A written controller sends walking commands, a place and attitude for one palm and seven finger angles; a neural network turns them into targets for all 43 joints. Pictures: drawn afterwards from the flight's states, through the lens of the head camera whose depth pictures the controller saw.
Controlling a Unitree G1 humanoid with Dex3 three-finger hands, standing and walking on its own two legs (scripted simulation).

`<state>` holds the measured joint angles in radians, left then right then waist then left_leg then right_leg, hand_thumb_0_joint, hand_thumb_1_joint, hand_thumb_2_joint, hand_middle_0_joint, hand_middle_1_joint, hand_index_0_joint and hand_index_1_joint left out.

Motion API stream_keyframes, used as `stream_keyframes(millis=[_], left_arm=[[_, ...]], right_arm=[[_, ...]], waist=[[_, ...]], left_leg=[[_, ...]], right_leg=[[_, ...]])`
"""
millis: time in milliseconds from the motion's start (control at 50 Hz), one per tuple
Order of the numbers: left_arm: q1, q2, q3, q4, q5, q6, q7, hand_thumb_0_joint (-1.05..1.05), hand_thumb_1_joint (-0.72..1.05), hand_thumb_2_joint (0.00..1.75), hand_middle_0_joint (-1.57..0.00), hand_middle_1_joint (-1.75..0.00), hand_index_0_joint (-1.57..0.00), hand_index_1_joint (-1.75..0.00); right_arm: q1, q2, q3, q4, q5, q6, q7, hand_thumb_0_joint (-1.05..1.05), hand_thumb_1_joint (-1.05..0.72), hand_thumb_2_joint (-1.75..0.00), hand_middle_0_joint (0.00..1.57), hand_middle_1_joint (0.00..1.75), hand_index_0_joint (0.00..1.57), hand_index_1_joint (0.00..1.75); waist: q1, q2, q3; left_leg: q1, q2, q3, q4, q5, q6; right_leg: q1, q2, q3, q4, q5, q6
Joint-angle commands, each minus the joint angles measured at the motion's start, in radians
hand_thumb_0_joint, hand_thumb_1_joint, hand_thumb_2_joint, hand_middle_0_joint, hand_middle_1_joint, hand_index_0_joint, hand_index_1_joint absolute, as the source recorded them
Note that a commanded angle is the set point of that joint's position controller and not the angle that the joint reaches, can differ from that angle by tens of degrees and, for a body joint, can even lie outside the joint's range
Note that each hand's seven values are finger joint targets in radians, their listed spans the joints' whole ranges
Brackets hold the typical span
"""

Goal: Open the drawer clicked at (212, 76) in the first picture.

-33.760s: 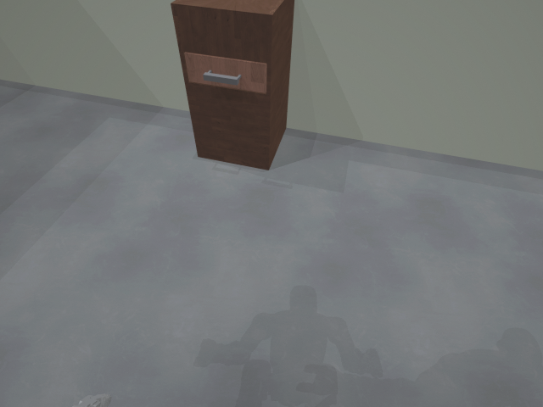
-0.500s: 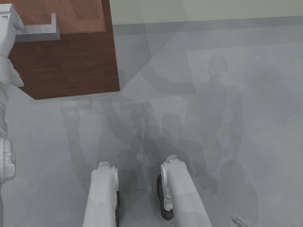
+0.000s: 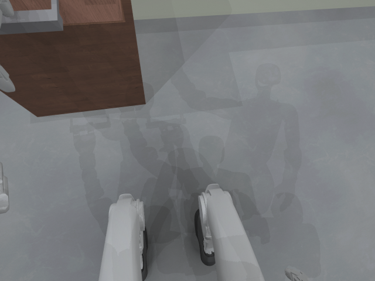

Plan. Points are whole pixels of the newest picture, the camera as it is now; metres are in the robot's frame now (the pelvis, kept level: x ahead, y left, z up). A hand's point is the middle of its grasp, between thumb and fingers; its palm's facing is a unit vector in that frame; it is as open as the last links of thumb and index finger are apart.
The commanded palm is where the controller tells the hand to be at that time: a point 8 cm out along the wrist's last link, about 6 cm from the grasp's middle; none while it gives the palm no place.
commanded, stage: lower the fingers behind the handle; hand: left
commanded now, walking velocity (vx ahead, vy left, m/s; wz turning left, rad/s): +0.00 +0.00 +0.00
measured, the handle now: (14, 12) +0.64 +0.30 +0.01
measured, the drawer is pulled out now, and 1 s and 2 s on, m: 0.00 0.00 0.00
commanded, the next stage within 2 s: lift the hand off the handle in 0.10 s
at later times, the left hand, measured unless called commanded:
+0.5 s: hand out of the picture +0.57 +0.32 +0.04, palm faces -0.03 +0.03 -1.00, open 12.9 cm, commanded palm +0.57 +0.28 +0.05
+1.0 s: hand out of the picture +0.56 +0.32 +0.04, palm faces -0.10 +0.01 -1.00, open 13.5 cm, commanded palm +0.57 +0.28 +0.09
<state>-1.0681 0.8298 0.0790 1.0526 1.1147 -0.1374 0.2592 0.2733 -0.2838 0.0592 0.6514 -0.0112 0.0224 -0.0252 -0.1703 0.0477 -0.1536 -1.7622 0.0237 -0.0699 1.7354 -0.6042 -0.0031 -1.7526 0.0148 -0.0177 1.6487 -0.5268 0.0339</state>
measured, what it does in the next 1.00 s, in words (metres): stands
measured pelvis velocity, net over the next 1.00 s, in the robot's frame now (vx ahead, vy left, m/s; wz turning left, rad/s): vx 0.02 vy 0.00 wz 0.00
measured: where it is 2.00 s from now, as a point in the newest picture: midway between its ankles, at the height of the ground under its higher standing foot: (173, 254)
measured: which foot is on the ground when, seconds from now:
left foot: down 0.00-1.00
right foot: down 0.00-1.00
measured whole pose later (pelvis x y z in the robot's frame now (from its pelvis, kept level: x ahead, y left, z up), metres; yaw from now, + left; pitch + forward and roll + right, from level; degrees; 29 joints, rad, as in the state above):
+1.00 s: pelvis +0.02 +0.00 +0.04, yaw +0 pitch +36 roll -5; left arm -1.00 0.80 0.09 1.05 1.13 -0.14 0.22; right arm 0.29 -0.25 0.04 0.68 -0.03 0.02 -0.02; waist -0.18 0.05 -0.16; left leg -1.62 0.03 -0.08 1.59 -0.60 -0.01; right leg -1.61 0.02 -0.04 1.50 -0.52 0.03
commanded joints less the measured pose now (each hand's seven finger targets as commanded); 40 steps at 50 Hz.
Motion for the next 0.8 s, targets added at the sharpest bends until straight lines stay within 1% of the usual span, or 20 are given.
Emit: stream_keyframes(millis=[0, 40, 60, 120, 140, 160, 180, 200, 220, 280, 320, 340, 400, 480, 580, 620, 660, 720, 740, 780], left_arm=[[-0.19, 0.237, 0.019, -0.021, 0.024, 0.038, -0.03, 0.0, -0.5, 0.3, -0.3, -1.2, -0.3, -1.2], [-0.192, 0.245, 0.023, -0.02, 0.025, 0.041, -0.034, 0.0, -0.5, 0.3, -0.3, -1.2, -0.3, -1.2], [-0.207, 0.221, 0.002, -0.026, 0.023, 0.045, -0.035, 0.0, -0.5, 0.3, -0.3, -1.2, -0.3, -1.2], [-0.207, 0.249, 0.023, -0.029, 0.028, 0.048, -0.035, 0.0, -0.5, 0.3, -0.3, -1.2, -0.3, -1.2], [-0.203, 0.225, 0.004, -0.014, 0.028, 0.054, -0.037, 0.0, -0.5, 0.3, -0.3, -1.2, -0.3, -1.2], [-0.205, 0.213, -0.008, -0.005, 0.023, 0.059, -0.038, 0.0, -0.5, 0.3, -0.3, -1.2, -0.3, -1.2], [-0.219, 0.216, 0.003, -0.082, 0.019, 0.057, -0.039, 0.0, -0.5, 0.3, -0.3, -1.2, -0.3, -1.2], [-0.218, 0.223, 0.008, -0.068, 0.016, 0.063, -0.04, 0.0, -0.5, 0.3, -0.3, -1.2, -0.3, -1.2], [-0.237, 0.231, 0.014, -0.069, 0.018, 0.063, -0.04, 0.0, -0.5, 0.3, -0.3, -1.2, -0.3, -1.2], [-0.243, 0.203, -0.01, -0.044, 0.017, 0.066, -0.044, 0.0, -0.5, 0.3, -0.3, -1.2, -0.3, -1.2], [-0.28, 0.211, -0.008, -0.045, 0.018, 0.058, -0.044, 0.0, -0.5, 0.3, -0.3, -1.2, -0.3, -1.2], [-0.283, 0.212, -0.013, -0.035, 0.02, 0.055, -0.044, 0.0, -0.5, 0.3, -0.3, -1.2, -0.3, -1.2], [-0.279, 0.212, -0.016, -0.014, 0.029, 0.042, -0.045, 0.0, -0.5, 0.3, -0.3, -1.2, -0.3, -1.2], [-0.278, 0.201, -0.016, -0.021, 0.038, 0.028, -0.041, 0.0, -0.5, 0.3, -0.3, -1.2, -0.3, -1.2], [-0.257, 0.233, 0.024, -0.09, 0.031, 0.032, -0.041, 0.0, -0.5, 0.3, -0.3, -1.2, -0.3, -1.2], [-0.27, 0.214, 0.02, -0.115, 0.026, 0.038, -0.04, 0.0, -0.5, 0.3, -0.3, -1.2, -0.3, -1.2], [-0.273, 0.209, 0.017, -0.123, 0.022, 0.048, -0.036, 0.0, -0.5, 0.3, -0.3, -1.2, -0.3, -1.2], [-0.303, 0.241, 0.047, -0.169, 0.013, 0.045, -0.03, 0.0, -0.5, 0.3, -0.3, -1.2, -0.3, -1.2], [-0.3, 0.238, 0.042, -0.167, 0.016, 0.044, -0.029, 0.0, -0.5, 0.3, -0.3, -1.2, -0.3, -1.2], [-0.3, 0.217, 0.034, -0.168, 0.006, 0.04, -0.027, 0.0, -0.5, 0.3, -0.3, -1.2, -0.3, -1.2]], right_arm=[[0.204, -0.197, -0.07, -0.028, -0.001, -0.005, -0.015, 0.0, -0.9, -0.9, 0.2, 0.3, 0.2, 0.3], [0.208, -0.198, -0.069, -0.028, 0.0, -0.003, -0.016, 0.0, -0.9, -0.9, 0.2, 0.3, 0.2, 0.3], [0.206, -0.194, -0.069, -0.028, 0.001, -0.004, -0.015, 0.0, -0.9, -0.9, 0.2, 0.3, 0.2, 0.3], [0.213, -0.198, -0.068, -0.025, 0.0, 0.002, -0.016, 0.0, -0.9, -0.9, 0.2, 0.3, 0.2, 0.3], [0.208, -0.196, -0.067, -0.027, 0.002, 0.001, -0.016, 0.0, -0.9, -0.9, 0.2, 0.3, 0.2, 0.3], [0.207, -0.195, -0.067, -0.027, 0.004, -0.001, -0.016, 0.0, -0.9, -0.9, 0.2, 0.3, 0.2, 0.3], [0.217, -0.193, -0.075, -0.03, 0.004, 0.001, -0.016, 0.0, -0.9, -0.9, 0.2, 0.3, 0.2, 0.3], [0.211, -0.192, -0.074, -0.029, 0.004, 0.001, -0.015, 0.0, -0.9, -0.9, 0.2, 0.3, 0.2, 0.3], [0.219, -0.195, -0.075, -0.023, 0.004, 0.001, -0.015, 0.0, -0.9, -0.9, 0.2, 0.3, 0.2, 0.3], [0.215, -0.189, -0.071, -0.018, 0.004, 0.0, -0.018, 0.0, -0.9, -0.9, 0.2, 0.3, 0.2, 0.3], [0.219, -0.188, -0.07, -0.014, 0.003, -0.002, -0.019, 0.0, -0.9, -0.9, 0.2, 0.3, 0.2, 0.3], [0.212, -0.188, -0.067, -0.012, 0.001, -0.004, -0.02, 0.0, -0.9, -0.9, 0.2, 0.3, 0.2, 0.3], [0.216, -0.188, -0.065, -0.013, -0.002, -0.003, -0.022, 0.0, -0.9, -0.9, 0.2, 0.3, 0.2, 0.3], [0.221, -0.185, -0.069, -0.015, -0.007, 0.0, -0.017, 0.0, -0.9, -0.9, 0.2, 0.3, 0.2, 0.3], [0.232, -0.184, -0.078, -0.024, -0.009, 0.01, -0.01, 0.0, -0.9, -0.9, 0.2, 0.3, 0.2, 0.3], [0.239, -0.182, -0.084, -0.022, -0.007, 0.013, -0.007, 0.0, -0.9, -0.9, 0.2, 0.3, 0.2, 0.3], [0.234, -0.182, -0.086, -0.018, -0.006, 0.013, -0.007, 0.0, -0.9, -0.9, 0.2, 0.3, 0.2, 0.3], [0.239, -0.179, -0.09, -0.009, -0.008, 0.012, -0.007, 0.0, -0.9, -0.9, 0.2, 0.3, 0.2, 0.3], [0.238, -0.178, -0.09, -0.006, -0.008, 0.012, -0.008, 0.0, -0.9, -0.9, 0.2, 0.3, 0.2, 0.3], [0.232, -0.172, -0.091, -0.001, -0.009, 0.007, -0.008, 0.0, -0.9, -0.9, 0.2, 0.3, 0.2, 0.3]], waist=[[-0.031, 0.056, -0.478], [-0.03, 0.062, -0.488], [-0.036, 0.079, -0.482], [-0.031, 0.071, -0.488], [-0.038, 0.084, -0.475], [-0.045, 0.061, -0.459], [-0.028, 0.086, -0.506], [-0.025, 0.116, -0.512], [-0.034, 0.105, -0.523], [-0.052, 0.083, -0.472], [-0.063, 0.08, -0.464], [-0.065, 0.101, -0.455], [-0.069, 0.091, -0.441], [-0.065, 0.12, -0.457], [-0.032, 0.152, -0.553], [-0.034, 0.157, -0.578], [-0.037, 0.154, -0.562], [-0.031, 0.147, -0.604], [-0.03, 0.166, -0.601], [-0.035, 0.154, -0.579]], left_leg=[[0.285, -0.025, 0.025, -0.254, -0.001, 0.056], [0.287, -0.025, 0.024, -0.254, 0.008, 0.055], [0.284, -0.026, 0.026, -0.255, 0.0, 0.054], [0.3, -0.024, 0.02, -0.26, 0.011, 0.053], [0.302, -0.025, 0.023, -0.261, 0.003, 0.053], [0.288, -0.026, 0.024, -0.26, -0.007, 0.056], [0.338, -0.022, 0.018, -0.288, 0.004, 0.05], [0.346, -0.026, 0.023, -0.29, 0.006, 0.049], [0.372, -0.022, 0.01, -0.295, 0.02, 0.048], [0.345, -0.022, 0.013, -0.288, 0.02, 0.053], [0.343, -0.021, 0.009, -0.287, 0.014, 0.054], [0.329, -0.022, 0.016, -0.278, 0.011, 0.056], [0.321, -0.022, 0.016, -0.27, 0.028, 0.057], [0.346, -0.02, 0.014, -0.262, 0.073, 0.052], [0.42, -0.018, 0.012, -0.284, 0.131, 0.046], [0.462, -0.016, 0.003, -0.298, 0.15, 0.042], [0.474, -0.014, 0.0, -0.312, 0.13, 0.043], [0.502, -0.013, -0.001, -0.323, 0.148, 0.046], [0.516, -0.015, -0.002, -0.331, 0.151, 0.043], [0.513, -0.015, 0.0, -0.337, 0.141, 0.047]], right_leg=[[0.361, 0.033, -0.036, -0.217, -0.016, -0.054], [0.362, 0.031, -0.037, -0.213, -0.01, -0.054], [0.358, 0.032, -0.037, -0.215, -0.015, -0.054], [0.358, 0.031, -0.039, -0.211, -0.008, -0.056], [0.345, 0.033, -0.04, -0.217, -0.013, -0.055], [0.35, 0.032, -0.039, -0.223, -0.018, -0.053], [0.377, 0.032, -0.042, -0.234, -0.012, -0.054], [0.385, 0.031, -0.038, -0.239, -0.008, -0.055], [0.37, 0.032, -0.046, -0.232, 0.001, -0.056], [0.363, 0.032, -0.044, -0.241, 0.004, -0.053], [0.354, 0.03, -0.045, -0.241, 0.001, -0.054], [0.35, 0.03, -0.042, -0.242, 0.0, -0.053], [0.342, 0.032, -0.043, -0.237, 0.009, -0.055], [0.324, 0.033, -0.049, -0.225, 0.038, -0.06], [0.385, 0.037, -0.049, -0.233, 0.076, -0.062], [0.387, 0.038, -0.054, -0.237, 0.084, -0.064], [0.386, 0.039, -0.054, -0.255, 0.072, -0.061], [0.431, 0.038, -0.049, -0.27, 0.087, -0.059], [0.427, 0.038, -0.049, -0.275, 0.087, -0.06], [0.438, 0.038, -0.047, -0.293, 0.084, -0.057]])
